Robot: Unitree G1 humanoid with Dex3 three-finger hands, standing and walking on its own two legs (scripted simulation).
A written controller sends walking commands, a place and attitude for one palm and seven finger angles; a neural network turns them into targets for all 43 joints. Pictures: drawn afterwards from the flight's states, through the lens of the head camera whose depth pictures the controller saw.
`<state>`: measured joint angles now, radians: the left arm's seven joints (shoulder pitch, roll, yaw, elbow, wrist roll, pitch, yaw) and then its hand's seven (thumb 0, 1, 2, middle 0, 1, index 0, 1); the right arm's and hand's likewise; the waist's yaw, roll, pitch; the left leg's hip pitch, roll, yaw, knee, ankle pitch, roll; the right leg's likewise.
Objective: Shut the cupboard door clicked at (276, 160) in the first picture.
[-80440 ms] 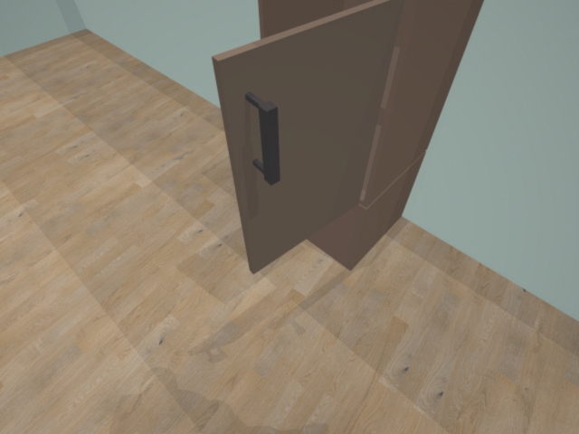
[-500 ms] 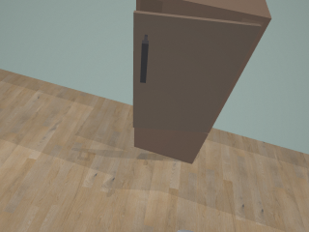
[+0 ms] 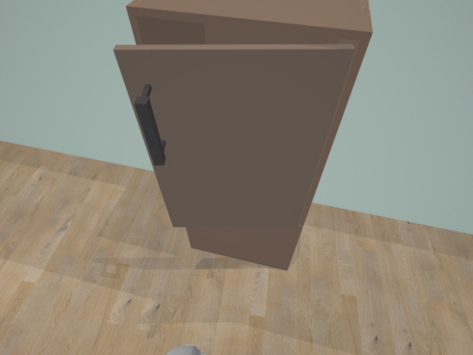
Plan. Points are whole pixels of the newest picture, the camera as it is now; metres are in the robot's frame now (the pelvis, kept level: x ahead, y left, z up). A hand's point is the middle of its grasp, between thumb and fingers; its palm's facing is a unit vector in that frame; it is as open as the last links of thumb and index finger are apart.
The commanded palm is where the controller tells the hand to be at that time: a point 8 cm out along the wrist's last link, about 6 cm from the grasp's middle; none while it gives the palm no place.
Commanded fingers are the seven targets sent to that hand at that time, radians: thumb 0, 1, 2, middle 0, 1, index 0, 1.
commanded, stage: come to a stop and stand still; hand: left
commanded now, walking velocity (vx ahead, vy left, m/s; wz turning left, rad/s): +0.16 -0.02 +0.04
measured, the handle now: (153, 127) +0.51 +0.18 +0.10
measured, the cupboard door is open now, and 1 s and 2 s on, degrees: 15 15 15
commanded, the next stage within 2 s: look again from close up in 1.44 s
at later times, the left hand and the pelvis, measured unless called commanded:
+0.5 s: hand out of the picture +0.07 +0.18 -0.18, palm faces +0.01 -0.97 -0.26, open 7.4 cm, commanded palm none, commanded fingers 0.00 0.90 0.90 -0.20 -0.30 -0.20 -0.30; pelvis +0.05 -0.01 -0.01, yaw -2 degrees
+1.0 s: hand out of the picture +0.06 +0.21 -0.19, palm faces -0.05 -0.98 -0.20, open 7.4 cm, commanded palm none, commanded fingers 0.00 0.90 0.90 -0.20 -0.30 -0.20 -0.30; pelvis +0.03 +0.04 -0.01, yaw -4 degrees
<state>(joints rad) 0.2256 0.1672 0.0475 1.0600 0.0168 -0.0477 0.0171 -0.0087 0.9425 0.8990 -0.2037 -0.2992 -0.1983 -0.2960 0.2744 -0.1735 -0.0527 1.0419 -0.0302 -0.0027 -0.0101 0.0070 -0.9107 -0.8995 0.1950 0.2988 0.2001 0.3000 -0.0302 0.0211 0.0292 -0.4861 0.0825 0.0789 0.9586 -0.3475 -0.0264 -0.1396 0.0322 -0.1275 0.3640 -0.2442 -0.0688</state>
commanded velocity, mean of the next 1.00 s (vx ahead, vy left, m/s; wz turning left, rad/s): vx -0.07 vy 0.02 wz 0.00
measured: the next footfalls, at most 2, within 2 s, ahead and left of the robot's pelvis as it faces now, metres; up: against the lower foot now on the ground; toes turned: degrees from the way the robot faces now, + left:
left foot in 0.16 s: +0.11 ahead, +0.12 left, +0.00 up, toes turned -2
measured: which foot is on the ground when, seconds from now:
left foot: up 0.00-0.14, down 0.16-1.00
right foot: down 0.00-1.00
